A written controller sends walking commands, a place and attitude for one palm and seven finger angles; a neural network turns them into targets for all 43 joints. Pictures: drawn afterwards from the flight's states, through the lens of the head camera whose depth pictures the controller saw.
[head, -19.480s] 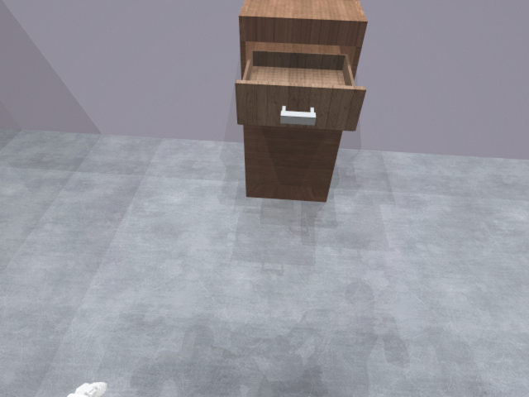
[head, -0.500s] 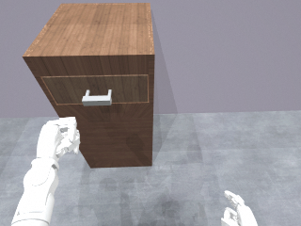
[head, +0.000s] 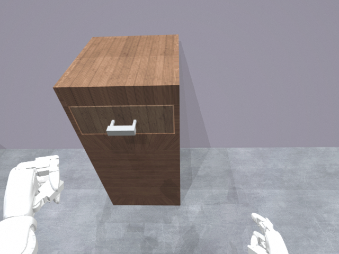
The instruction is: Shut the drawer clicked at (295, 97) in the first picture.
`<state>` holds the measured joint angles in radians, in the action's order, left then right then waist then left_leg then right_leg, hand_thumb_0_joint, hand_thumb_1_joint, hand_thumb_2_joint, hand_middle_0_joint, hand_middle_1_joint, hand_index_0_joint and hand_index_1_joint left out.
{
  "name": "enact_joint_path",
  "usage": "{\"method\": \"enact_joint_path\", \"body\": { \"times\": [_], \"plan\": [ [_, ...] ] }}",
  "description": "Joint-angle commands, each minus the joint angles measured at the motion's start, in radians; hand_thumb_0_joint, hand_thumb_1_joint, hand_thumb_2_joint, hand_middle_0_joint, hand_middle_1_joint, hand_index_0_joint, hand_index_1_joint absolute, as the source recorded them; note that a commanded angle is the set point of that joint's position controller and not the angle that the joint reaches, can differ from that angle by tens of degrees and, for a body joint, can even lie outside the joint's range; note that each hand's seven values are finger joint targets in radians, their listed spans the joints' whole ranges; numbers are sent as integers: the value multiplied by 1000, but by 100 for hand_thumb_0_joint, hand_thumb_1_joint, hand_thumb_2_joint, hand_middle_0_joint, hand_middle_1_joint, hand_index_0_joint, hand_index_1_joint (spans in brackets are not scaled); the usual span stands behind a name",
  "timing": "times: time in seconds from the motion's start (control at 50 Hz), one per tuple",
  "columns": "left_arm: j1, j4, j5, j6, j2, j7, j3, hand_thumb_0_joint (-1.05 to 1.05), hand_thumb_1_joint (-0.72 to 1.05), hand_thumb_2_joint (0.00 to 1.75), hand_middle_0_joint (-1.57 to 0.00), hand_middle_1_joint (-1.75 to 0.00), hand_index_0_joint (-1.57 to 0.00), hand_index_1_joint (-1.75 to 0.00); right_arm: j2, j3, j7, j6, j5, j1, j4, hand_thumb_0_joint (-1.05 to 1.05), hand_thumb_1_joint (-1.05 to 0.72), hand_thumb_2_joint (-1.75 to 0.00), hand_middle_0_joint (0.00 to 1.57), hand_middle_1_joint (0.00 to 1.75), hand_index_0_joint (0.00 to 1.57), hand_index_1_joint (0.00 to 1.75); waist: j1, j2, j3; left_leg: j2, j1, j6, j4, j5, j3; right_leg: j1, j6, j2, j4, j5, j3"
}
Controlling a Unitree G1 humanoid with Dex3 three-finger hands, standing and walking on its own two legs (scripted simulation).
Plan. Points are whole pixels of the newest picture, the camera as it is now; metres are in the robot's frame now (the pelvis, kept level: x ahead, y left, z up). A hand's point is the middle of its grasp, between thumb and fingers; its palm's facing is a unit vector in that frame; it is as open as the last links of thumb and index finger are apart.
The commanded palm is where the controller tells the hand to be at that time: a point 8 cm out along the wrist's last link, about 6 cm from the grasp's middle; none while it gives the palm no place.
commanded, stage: draw the hand back to the body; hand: left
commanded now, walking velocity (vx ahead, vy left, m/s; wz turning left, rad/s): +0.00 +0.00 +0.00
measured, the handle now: (122, 126) +0.55 +0.25 -0.05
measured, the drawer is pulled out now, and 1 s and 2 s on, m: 0.00 0.00 0.00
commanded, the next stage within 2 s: step back with the hand held close in 0.30 s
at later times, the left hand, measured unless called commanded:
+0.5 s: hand (42, 186) +0.18 +0.24 +0.17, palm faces +0.41 -0.81 -0.41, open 3.3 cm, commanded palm +0.13 +0.28 +0.17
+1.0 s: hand (9, 214) +0.13 +0.27 +0.16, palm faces +0.38 -0.78 -0.50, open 3.2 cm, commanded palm +0.08 +0.31 +0.17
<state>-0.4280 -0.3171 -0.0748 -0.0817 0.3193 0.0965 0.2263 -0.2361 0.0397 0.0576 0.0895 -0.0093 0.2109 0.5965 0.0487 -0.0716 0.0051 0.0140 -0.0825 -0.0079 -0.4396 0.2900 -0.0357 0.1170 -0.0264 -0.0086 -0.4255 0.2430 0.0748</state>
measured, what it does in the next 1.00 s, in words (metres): shifts its weight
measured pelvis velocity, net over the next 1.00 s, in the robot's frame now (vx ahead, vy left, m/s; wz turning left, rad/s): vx -0.06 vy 0.03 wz -0.02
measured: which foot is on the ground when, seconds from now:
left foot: down 0.00-1.00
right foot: down 0.00-1.00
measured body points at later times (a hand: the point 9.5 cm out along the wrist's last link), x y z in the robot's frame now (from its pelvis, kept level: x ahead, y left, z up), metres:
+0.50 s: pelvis +0.00 +0.00 +0.00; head -0.02 -0.02 +0.45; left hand +0.15 +0.28 +0.19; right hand +0.18 -0.22 -0.08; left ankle -0.03 +0.11 -0.74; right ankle +0.00 -0.10 -0.74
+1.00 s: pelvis -0.06 +0.03 -0.01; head -0.05 +0.03 +0.44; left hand +0.11 +0.31 +0.19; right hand +0.12 -0.20 -0.08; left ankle -0.03 +0.11 -0.74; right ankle +0.00 -0.10 -0.74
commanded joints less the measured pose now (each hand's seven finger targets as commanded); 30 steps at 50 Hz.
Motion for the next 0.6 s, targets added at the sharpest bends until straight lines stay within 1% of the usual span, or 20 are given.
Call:
{"method": "enact_joint_path", "body": {
  "times": [0.0, 0.02, 0.08, 0.1, 0.12, 0.16, 0.2, 0.24, 0.28, 0.3, 0.32, 0.34, 0.4, 0.42, 0.44, 0.46, 0.48, 0.5, 0.54, 0.58],
  "plan": [
    [35, -280, -4, -74, 193, 18, 154, 0, 90, 90, -140, -160, -140, -160, -88, -49, 8, 75, 1, -135, -161, 0, -90, -90, 20, 30, 20, 30, 4, 23, -48, 8, -37, -26, 55, -222, 14, -46, 2, 26, 94, -193, -67],
    [26, -316, -5, -81, 183, 17, 149, 0, 90, 90, -140, -160, -140, -160, -85, -49, 6, 80, 0, -133, -164, 0, -90, -90, 20, 30, 20, 30, 0, 10, -49, 9, -30, -24, 57, -209, 15, -41, 3, 28, 95, -175, -69],
    [-39, -375, -1, -94, 195, 24, 179, 0, 90, 90, -140, -160, -140, -160, -83, -54, 6, 96, 1, -130, -163, 0, -90, -90, 20, 30, 20, 30, 9, -1, -66, 10, -21, -26, 51, -233, 13, -49, 3, 26, 86, -204, -64],
    [-65, -368, -3, -95, 200, 24, 191, 0, 90, 90, -140, -160, -140, -160, -81, -56, 8, 100, 0, -133, -159, 0, -90, -90, 20, 30, 20, 30, 13, 22, -49, 11, -29, -24, 49, -230, 17, -44, 2, 24, 92, -203, -66],
    [-72, -338, -1, -92, 169, 21, 165, 0, 90, 90, -140, -160, -140, -160, -81, -56, 8, 99, 0, -128, -152, 0, -90, -90, 20, 30, 20, 30, 3, 29, -26, 12, -32, -25, 50, -217, 15, -27, 4, 24, 93, -187, -67],
    [-46, -309, 1, -92, 150, 20, 149, 0, 90, 90, -140, -160, -140, -160, -86, -60, 8, 98, -2, -123, -147, 0, -90, -90, 20, 30, 20, 30, -8, 71, 18, 15, -44, -27, 55, -181, 16, 5, 8, 23, 104, -138, -64],
    [-26, -285, 5, -92, 146, 21, 145, 0, 90, 90, -140, -160, -140, -160, -90, -62, 13, 98, -3, -117, -141, 0, -90, -90, 20, 30, 20, 30, -12, 61, 38, 14, -45, -28, 57, -162, 18, 24, 8, 23, 114, -111, -64],
    [-8, -299, 9, -98, 162, 25, 154, 0, 90, 90, -140, -160, -140, -160, -91, -62, 15, 99, -3, -118, -145, 0, -90, -90, 20, 30, 20, 30, -6, 35, 17, 13, -39, -30, 59, -155, 20, 18, 6, 27, 104, -99, -65],
    [-9, -318, 11, -104, 172, 29, 167, 0, 90, 90, -140, -160, -140, -160, -87, -61, 17, 104, 1, -121, -148, 0, -90, -90, 20, 30, 20, 30, 2, 40, -21, 10, -31, -31, 59, -172, 22, -7, 6, 27, 91, -120, -61],
    [-11, -321, 10, -104, 184, 29, 175, 0, 90, 90, -140, -160, -140, -160, -87, -61, 19, 108, 1, -124, -148, 0, -90, -90, 20, 30, 20, 30, 5, 28, -32, 10, -25, -30, 58, -175, 22, -15, 5, 29, 92, -126, -64],
    [-21, -331, 8, -105, 178, 30, 172, 0, 90, 90, -140, -160, -140, -160, -83, -60, 19, 110, 3, -125, -149, 0, -90, -90, 20, 30, 20, 30, 7, 34, -44, 10, -24, -30, 58, -181, 22, -25, 5, 29, 87, -136, -65],
    [-17, -359, 10, -109, 182, 32, 174, 0, 90, 90, -140, -160, -140, -160, -84, -60, 16, 116, 3, -124, -152, 0, -90, -90, 20, 30, 20, 30, 8, 8, -68, 9, -22, -28, 55, -194, 22, -39, 4, 31, 80, -152, -67],
    [-32, -363, 14, -106, 190, 36, 183, 0, 90, 90, -140, -160, -140, -160, -81, -58, 14, 124, 4, -124, -148, 0, -90, -90, 20, 30, 20, 30, 13, -5, -66, 9, -28, -21, 55, -229, 27, -51, 0, 28, 69, -194, -61],
    [113, -450, 11, -156, 319, 41, 327, 0, 90, 90, -140, -160, -140, -160, -112, -67, 10, 98, 5, -108, -172, 0, -90, -90, 20, 30, 20, 30, -34, 52, 54, 28, -118, -35, 35, -130, 35, 57, -4, 86, 137, -233, -203],
    [17, -342, 20, -164, 242, 35, 279, 0, 90, 90, -140, -160, -140, -160, -91, -68, 9, 82, 8, -95, -144, 0, -90, -90, 20, 30, 20, 30, -42, 85, 42, 24, -98, -35, 17, -117, 41, 71, -11, 112, 147, -229, -200],
    [-31, -310, 26, -160, 203, 32, 239, 0, 90, 90, -140, -160, -140, -160, -90, -69, 5, 71, 9, -100, -150, 0, -90, -90, 20, 30, 20, 30, -46, 96, 46, 25, -82, -34, 18, -132, 38, 86, -10, 114, 150, -241, -199],
    [-60, -289, 28, -156, 178, 29, 223, 0, 90, 90, -140, -160, -140, -160, -94, -73, 3, 60, 11, -99, -152, 0, -90, -90, 20, 30, 20, 30, -49, 96, 34, 31, -78, -32, 22, -154, 33, 82, -5, 108, 140, -255, -187],
    [-63, -307, 30, -165, 169, 26, 212, 0, 90, 90, -140, -160, -140, -160, -102, -77, 3, 55, 13, -106, -158, 0, -90, -90, 20, 30, 20, 30, -47, 47, 22, 35, -87, -31, 36, -190, 36, 65, -3, 103, 117, -295, -167],
    [-121, -291, 31, -168, 159, 27, 207, 0, 90, 90, -140, -160, -140, -160, -106, -83, -2, 38, 14, -103, -160, 0, -90, -90, 20, 30, 20, 30, -46, 19, -33, 51, -93, -32, 57, -251, 36, 22, 7, 92, 70, -341, -136],
    [-160, -312, 31, -169, 173, 31, 225, 0, 90, 90, -140, -160, -140, -160, -106, -94, -5, 23, 11, -106, -172, 0, -90, -90, 20, 30, 20, 30, -43, 46, -103, 61, -93, -34, 53, -314, 37, -23, 15, 87, 33, -398, -120]
  ]
}}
